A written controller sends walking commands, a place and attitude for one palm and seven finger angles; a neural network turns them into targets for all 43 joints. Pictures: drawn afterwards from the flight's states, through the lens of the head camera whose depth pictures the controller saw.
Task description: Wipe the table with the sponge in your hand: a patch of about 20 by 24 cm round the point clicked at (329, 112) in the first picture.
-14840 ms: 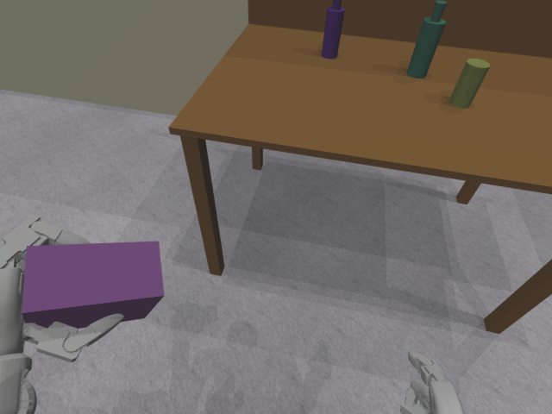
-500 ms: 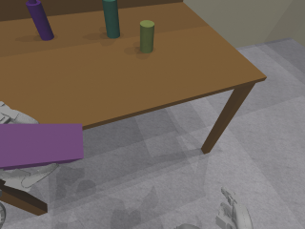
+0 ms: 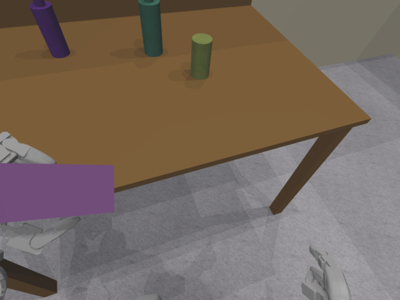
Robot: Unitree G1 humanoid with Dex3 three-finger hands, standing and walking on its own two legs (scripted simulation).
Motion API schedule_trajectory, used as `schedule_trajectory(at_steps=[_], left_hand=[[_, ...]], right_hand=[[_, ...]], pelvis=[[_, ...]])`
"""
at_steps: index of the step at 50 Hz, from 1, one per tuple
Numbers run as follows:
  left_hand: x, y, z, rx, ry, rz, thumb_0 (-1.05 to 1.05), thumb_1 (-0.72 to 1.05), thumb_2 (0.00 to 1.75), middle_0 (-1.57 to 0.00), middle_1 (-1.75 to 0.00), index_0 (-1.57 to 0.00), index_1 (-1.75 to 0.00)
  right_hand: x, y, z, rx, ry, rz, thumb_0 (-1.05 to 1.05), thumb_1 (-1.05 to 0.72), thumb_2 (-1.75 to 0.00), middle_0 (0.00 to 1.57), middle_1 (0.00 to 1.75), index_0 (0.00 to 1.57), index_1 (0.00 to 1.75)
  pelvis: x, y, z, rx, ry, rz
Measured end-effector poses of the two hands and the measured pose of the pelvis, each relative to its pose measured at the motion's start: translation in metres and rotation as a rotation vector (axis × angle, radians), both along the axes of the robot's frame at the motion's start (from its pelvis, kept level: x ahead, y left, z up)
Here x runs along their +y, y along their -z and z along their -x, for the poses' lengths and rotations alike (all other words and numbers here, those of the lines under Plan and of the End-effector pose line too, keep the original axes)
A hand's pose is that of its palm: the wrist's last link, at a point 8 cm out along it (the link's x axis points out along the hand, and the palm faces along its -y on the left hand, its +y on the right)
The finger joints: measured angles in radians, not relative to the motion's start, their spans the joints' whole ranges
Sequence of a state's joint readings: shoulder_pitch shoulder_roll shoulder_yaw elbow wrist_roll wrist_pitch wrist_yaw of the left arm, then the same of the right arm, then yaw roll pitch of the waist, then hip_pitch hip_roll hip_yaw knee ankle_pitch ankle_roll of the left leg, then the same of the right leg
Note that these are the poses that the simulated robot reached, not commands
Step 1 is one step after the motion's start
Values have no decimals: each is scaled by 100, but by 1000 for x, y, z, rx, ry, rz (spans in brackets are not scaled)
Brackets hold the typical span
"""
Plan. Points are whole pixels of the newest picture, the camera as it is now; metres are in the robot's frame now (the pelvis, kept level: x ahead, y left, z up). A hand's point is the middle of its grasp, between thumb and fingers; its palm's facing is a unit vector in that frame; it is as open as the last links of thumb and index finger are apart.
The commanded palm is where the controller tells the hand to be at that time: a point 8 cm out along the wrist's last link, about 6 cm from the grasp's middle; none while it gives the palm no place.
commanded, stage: come to a stop and stand still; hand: left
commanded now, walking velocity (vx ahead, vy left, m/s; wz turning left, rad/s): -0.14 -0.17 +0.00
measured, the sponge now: (73, 193) +0.23 +0.20 +0.15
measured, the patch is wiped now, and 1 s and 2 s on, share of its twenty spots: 0.00 0.00 0.00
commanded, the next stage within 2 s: look again from close up in 1.58 s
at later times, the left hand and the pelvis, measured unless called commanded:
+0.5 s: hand (63, 193) +0.22 +0.21 +0.17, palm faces +0.37 -0.81 -0.45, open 10.4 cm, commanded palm +0.16 +0.26 +0.19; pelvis +0.01 -0.03 +0.01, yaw +1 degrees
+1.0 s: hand out of the picture +0.19 +0.28 +0.16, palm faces +0.43 -0.82 -0.37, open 10.4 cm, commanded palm +0.13 +0.30 +0.19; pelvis -0.03 +0.02 +0.01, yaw +0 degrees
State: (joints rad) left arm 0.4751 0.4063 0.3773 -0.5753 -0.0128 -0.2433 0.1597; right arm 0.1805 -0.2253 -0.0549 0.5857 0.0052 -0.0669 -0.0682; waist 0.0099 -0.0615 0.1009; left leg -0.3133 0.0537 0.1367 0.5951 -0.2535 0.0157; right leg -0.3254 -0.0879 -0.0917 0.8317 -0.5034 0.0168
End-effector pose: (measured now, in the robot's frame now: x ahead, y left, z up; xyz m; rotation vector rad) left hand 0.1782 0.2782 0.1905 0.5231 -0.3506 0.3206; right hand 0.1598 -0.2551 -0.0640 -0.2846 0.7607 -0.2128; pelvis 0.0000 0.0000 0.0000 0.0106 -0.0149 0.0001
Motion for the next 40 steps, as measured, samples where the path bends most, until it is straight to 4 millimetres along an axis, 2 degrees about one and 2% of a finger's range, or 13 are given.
schedule_trajectory(at_steps=[3, 5, 11, 17, 24, 27, 28, 30, 32, 33, 35, 40], left_hand=[[9, -3, -12, 9, -22, 1, -1, -52, 100, -69, -136, -71, -135], [8, -5, -16, 24, -28, 13, -1, -52, 100, -69, -136, -71, -135], [-16, -5, -18, 90, -14, 4, -1, -52, 100, -69, -136, -71, -135], [-33, 3, -18, 142, -47, 25, -1, -52, 100, -69, -136, -71, -135], [-32, 3, -8, 146, -57, 35, -1, -52, 100, -69, -136, -71, -135], [-26, 2, 1, 114, -47, 36, -1, -52, 100, -69, -136, -71, -135], [-19, -3, 2, 90, -37, -25, -1, -52, 100, -69, -136, -71, -135], [9, -22, -2, -9, -56, -135, -1, -53, 100, -69, -136, -71, -135], [37, -31, -5, -68, -119, -117, -1, -53, 100, -69, -136, -71, -135], [45, -31, -4, -77, -142, -86, -1, -52, 100, -69, -136, -71, -135], [44, -24, 1, -60, -142, -26, -1, -52, 100, -69, -136, -71, -135], [9, 12, 23, 93, 3, 43, -1, -52, 100, -69, -136, -71, -135]], right_hand=[[16, -2, -8, -13, -9, -49, 2, -91, -89, 20, 30, 19, 30], [27, -3, -12, -17, -29, -86, 1, -91, -89, 20, 30, 19, 30], [45, 9, -20, -23, -90, -184, 1, -90, -89, 20, 30, 20, 30], [31, 25, -21, 13, -95, -211, 1, -90, -89, 20, 30, 20, 30], [2, 13, -10, 30, -58, -118, 2, -90, -89, 20, 30, 20, 30], [-5, 7, -5, 20, -49, -67, 2, -90, -89, 20, 30, 20, 30], [-7, 6, -2, 9, -60, -40, 2, -90, -89, 20, 30, 20, 30], [-6, 6, 5, 13, -87, -15, 1, -91, -89, 20, 30, 19, 30], [-2, 4, 14, 7, -104, -28, 2, -91, -89, 20, 30, 19, 30], [1, 2, 18, -8, -103, -44, 2, -91, -89, 20, 30, 19, 30], [8, 0, 26, -50, -92, -83, 2, -91, -89, 20, 30, 19, 30], [33, 0, 47, -84, -70, -136, 2, -90, -89, 20, 30, 20, 30]], pelvis=[[1, -5, -7, 8, -4, 20], [0, -9, -10, 12, -2, 27], [-14, -8, -19, 11, 2, 11], [-27, -6, -19, 7, -7, 7], [-27, -12, -9, 15, -13, -23], [-22, -9, -3, 12, -24, -6], [-20, -6, 1, 11, -26, 6], [-19, -4, 13, 5, -30, 0], [-16, -4, 23, -3, -15, -8], [-12, -4, 26, -7, -8, -7], [-4, -5, 30, -13, 4, -5], [10, -5, 32, -26, 22, -1]])
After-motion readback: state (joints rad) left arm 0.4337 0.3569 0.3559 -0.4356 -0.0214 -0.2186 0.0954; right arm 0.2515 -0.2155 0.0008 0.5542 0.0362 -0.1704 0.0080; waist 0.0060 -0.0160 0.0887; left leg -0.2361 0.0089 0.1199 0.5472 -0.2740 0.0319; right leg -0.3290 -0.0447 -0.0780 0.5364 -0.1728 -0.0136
